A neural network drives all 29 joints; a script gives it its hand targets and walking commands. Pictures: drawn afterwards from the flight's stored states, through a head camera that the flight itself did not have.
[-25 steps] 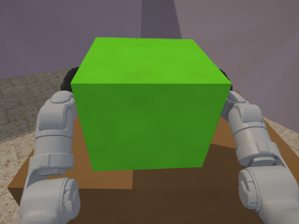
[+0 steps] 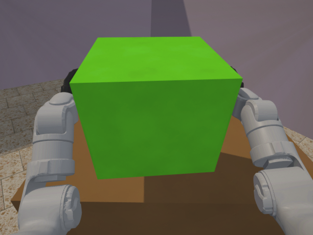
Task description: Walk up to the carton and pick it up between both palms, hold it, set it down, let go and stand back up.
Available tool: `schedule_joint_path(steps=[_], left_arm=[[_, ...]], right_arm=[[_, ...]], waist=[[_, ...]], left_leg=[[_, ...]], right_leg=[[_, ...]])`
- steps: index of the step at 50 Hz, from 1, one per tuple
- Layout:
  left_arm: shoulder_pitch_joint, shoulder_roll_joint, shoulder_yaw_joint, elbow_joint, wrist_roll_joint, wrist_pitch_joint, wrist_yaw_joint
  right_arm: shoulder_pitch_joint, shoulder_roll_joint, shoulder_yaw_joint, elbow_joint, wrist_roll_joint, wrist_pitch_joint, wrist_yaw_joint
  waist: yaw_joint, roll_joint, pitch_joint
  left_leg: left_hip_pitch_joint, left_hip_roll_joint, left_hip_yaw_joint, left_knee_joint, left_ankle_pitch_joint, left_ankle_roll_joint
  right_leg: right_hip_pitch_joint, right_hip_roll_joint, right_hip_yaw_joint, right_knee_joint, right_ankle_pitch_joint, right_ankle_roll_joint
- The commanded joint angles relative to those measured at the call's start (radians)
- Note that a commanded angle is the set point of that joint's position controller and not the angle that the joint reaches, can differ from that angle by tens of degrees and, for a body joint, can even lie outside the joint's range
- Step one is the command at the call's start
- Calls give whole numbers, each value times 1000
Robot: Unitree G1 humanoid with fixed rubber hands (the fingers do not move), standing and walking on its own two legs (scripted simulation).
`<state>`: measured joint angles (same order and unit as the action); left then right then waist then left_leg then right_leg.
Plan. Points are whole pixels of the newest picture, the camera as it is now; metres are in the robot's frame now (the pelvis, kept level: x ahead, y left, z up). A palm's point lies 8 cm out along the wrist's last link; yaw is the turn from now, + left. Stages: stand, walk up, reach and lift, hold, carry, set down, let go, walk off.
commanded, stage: reach and lift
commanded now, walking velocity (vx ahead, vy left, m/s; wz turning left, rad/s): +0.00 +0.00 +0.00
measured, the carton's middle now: (153, 101) +0.43 +0.01 +0.22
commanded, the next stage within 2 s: hold in 0.12 s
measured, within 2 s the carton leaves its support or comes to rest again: neither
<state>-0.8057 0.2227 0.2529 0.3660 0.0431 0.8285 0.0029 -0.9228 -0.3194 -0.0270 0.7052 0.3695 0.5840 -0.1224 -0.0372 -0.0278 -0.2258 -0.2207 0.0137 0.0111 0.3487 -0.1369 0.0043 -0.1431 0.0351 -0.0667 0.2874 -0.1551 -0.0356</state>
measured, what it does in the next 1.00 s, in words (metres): stands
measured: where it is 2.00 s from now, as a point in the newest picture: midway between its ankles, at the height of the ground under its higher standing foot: outside the picture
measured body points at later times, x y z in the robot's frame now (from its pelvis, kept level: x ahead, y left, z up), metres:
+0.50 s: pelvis +0.00 +0.00 +0.00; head -0.09 +0.02 +0.44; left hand +0.37 +0.21 +0.28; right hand +0.38 -0.19 +0.31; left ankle +0.03 +0.11 -0.75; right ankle +0.00 -0.09 -0.75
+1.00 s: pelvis -0.01 +0.00 +0.00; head -0.11 +0.02 +0.44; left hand +0.36 +0.20 +0.29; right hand +0.37 -0.20 +0.31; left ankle +0.03 +0.11 -0.75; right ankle +0.00 -0.09 -0.75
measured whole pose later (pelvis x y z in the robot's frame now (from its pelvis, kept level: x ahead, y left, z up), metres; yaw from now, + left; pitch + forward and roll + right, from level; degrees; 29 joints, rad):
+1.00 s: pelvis -0.01 +0.00 +0.00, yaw -1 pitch +0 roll -1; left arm -0.92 0.23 0.27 0.45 0.05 0.89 0.00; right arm -1.05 -0.36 -0.02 0.81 0.38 0.66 -0.12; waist -0.02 -0.03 -0.26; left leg -0.23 0.03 0.03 0.35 -0.12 0.00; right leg -0.17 0.05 -0.05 0.30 -0.14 -0.04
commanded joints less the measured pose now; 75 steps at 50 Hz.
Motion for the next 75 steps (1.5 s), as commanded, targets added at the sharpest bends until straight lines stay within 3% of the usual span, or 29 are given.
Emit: schedule_joint_path(steps=[1, 9, 13, 20, 30, 46, 57, 75], left_arm=[[-829, -553, -385, -282, -199, -65, -169], [-847, -541, -377, -309, -194, -33, -172], [-848, -539, -368, -303, -188, -22, -170], [-858, -542, -366, -316, -189, -4, -168], [-923, -558, -370, -243, -203, -5, -171], [-966, -539, -318, -149, -198, -23, -168], [-949, -529, -306, -149, -202, -24, -178], [-901, -526, -344, -293, -202, 4, -183]], right_arm=[[-948, 606, 228, -437, 171, -26, 148], [-939, 581, 213, -417, 178, 6, 152], [-964, 584, 224, -429, 191, 13, 154], [-967, 574, 225, -423, 201, 29, 155], [-1025, 583, 183, -370, 181, 30, 166], [-1068, 593, 169, -283, 170, 27, 169], [-1067, 607, 186, -326, 186, 33, 153], [-992, 574, 212, -414, 221, 58, 137]], waist=[[-12, 67, -370], [-14, 70, -336], [3, 64, -356], [7, 66, -346], [0, 63, -333], [20, 47, -316], [20, 25, -333], [-1, 63, -349]], left_leg=[[167, -28, -57, -6, 221, -24], [160, -18, -60, -9, 231, -36], [161, -18, -55, -8, 233, -33], [162, -14, -58, -8, 233, -34], [125, -7, -53, -33, 119, -24], [86, -14, -48, -49, 40, -1], [89, -23, -48, -40, 77, 7], [145, -24, -61, -13, 191, -20]], right_leg=[[114, -7, 106, -14, 269, 42], [118, -3, 106, -9, 274, 36], [128, 0, 111, -10, 271, 36], [120, 0, 116, -13, 269, 33], [79, -1, 121, -28, 159, 23], [45, -8, 136, -39, 63, 25], [74, -10, 138, -36, 118, 37], [113, -5, 129, -14, 256, 37]])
